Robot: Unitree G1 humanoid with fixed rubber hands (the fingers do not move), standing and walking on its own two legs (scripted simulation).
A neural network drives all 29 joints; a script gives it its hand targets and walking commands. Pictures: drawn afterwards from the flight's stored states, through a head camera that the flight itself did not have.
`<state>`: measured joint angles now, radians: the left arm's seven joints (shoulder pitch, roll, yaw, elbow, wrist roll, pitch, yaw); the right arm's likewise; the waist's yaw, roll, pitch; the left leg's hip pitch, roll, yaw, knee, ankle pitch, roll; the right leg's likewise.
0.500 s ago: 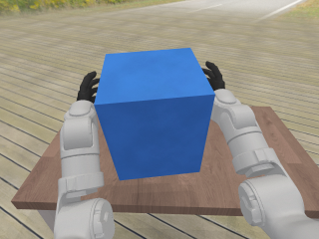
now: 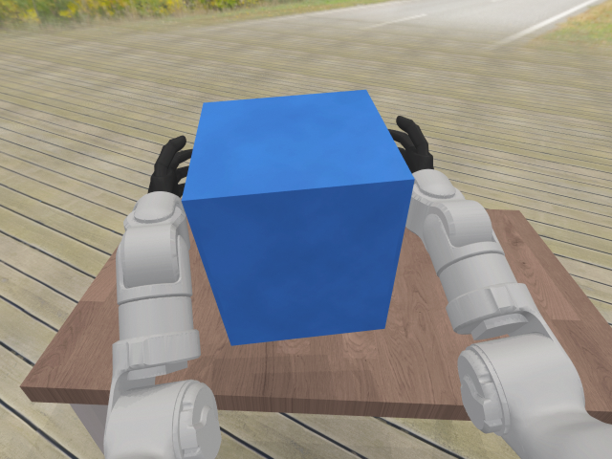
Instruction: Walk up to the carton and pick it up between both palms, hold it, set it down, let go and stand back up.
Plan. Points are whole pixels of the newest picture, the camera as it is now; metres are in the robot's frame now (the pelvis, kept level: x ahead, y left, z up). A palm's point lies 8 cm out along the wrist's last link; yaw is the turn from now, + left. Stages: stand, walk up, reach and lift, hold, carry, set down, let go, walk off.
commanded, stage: hold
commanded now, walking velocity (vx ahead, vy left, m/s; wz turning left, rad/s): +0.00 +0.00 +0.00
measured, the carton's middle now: (297, 220) +0.37 +0.00 +0.19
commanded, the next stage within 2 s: none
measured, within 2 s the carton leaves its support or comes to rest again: neither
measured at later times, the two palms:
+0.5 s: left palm (169, 199) +0.36 +0.15 +0.24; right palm (420, 183) +0.36 -0.15 +0.25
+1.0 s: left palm (170, 200) +0.36 +0.15 +0.24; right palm (416, 183) +0.37 -0.15 +0.25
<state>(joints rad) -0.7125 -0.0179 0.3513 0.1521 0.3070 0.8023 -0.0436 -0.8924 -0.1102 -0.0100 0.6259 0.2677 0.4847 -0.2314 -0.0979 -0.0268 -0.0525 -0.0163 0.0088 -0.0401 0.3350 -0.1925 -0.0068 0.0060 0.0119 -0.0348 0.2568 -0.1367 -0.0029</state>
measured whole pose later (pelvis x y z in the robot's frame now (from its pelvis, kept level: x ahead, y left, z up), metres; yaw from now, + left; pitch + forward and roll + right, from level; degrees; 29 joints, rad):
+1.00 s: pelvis +0.00 +0.00 +0.00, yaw +0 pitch -7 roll -1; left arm -0.71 -0.02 0.34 0.15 0.32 0.81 -0.05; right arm -0.88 -0.13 0.02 0.61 0.29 0.48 -0.24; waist -0.10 -0.02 -0.04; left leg -0.02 0.01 -0.04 0.33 -0.19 -0.01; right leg 0.01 0.01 -0.03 0.25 -0.14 0.00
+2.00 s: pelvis +0.00 +0.00 +0.00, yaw +0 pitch -8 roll -1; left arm -0.70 -0.03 0.36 0.16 0.32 0.81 -0.05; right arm -0.88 -0.11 0.00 0.63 0.27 0.49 -0.23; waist -0.11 -0.02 -0.05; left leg -0.01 0.01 -0.04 0.33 -0.18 0.00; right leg 0.01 0.01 -0.03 0.26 -0.14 0.00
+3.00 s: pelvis +0.00 +0.00 +0.00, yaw +0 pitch -8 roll -1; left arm -0.73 -0.03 0.37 0.18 0.33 0.81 -0.05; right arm -0.89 -0.11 -0.03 0.64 0.26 0.50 -0.22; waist -0.10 -0.01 -0.07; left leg -0.01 0.00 -0.03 0.33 -0.18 0.00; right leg 0.01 0.01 -0.02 0.27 -0.14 0.00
